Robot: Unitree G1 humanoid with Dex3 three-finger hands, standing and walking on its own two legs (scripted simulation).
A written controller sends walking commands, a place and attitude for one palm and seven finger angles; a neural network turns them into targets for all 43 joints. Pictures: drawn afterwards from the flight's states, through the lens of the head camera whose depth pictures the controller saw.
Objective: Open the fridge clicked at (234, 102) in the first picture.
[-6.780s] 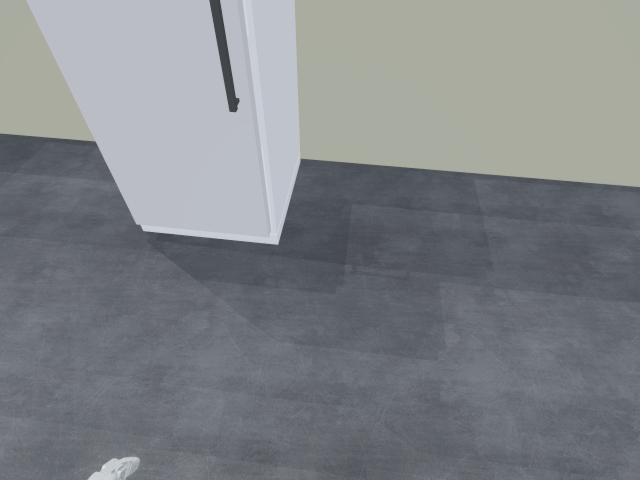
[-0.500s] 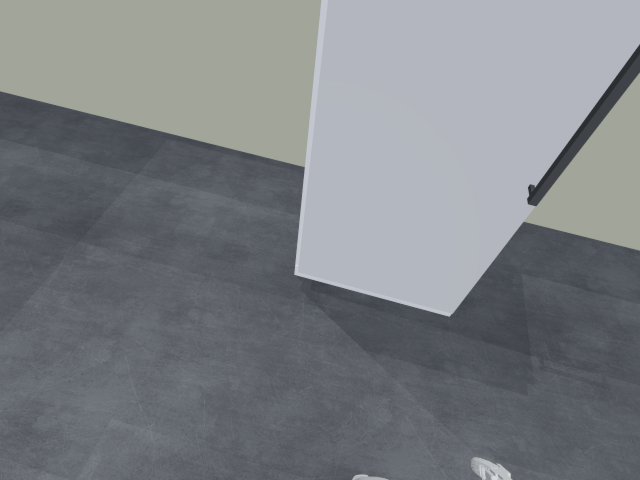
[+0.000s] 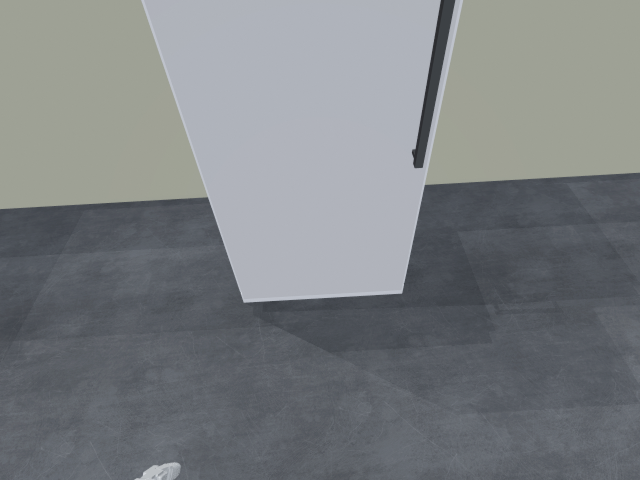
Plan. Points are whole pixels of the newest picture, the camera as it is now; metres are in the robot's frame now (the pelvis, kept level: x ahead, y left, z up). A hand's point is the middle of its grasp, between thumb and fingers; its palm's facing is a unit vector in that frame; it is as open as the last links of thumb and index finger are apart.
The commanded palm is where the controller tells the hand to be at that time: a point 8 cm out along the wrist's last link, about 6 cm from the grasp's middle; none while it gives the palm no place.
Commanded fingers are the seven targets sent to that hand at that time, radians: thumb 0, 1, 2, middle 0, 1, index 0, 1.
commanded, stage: take the last steps up to it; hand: right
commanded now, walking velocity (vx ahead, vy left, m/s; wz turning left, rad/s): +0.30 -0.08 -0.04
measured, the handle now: (430, 80) +0.80 -0.23 +0.11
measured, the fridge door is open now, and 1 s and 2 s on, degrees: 0 0 0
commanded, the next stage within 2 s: come to a stop and stand still in 0.76 s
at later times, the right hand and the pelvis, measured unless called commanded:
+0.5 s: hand (446, 403) +0.27 -0.19 -0.16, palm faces -0.03 +0.98 -0.18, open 7.4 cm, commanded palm none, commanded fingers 0.00 -0.90 -0.90 0.20 0.30 0.20 0.30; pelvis +0.15 -0.02 -0.01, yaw +0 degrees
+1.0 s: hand (444, 388) +0.29 -0.19 -0.17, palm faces +0.10 +0.98 -0.17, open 7.3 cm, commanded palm none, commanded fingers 0.00 -0.90 -0.90 0.20 0.30 0.20 0.30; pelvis +0.33 -0.03 +0.01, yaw +1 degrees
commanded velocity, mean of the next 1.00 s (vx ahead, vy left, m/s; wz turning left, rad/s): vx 0.16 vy -0.03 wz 0.01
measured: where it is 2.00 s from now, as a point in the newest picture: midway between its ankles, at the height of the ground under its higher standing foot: outside the picture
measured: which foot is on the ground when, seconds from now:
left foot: up 0.00-0.52, down 0.54-1.00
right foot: down 0.00-0.56, up 0.58-0.98, down 1.00-1.00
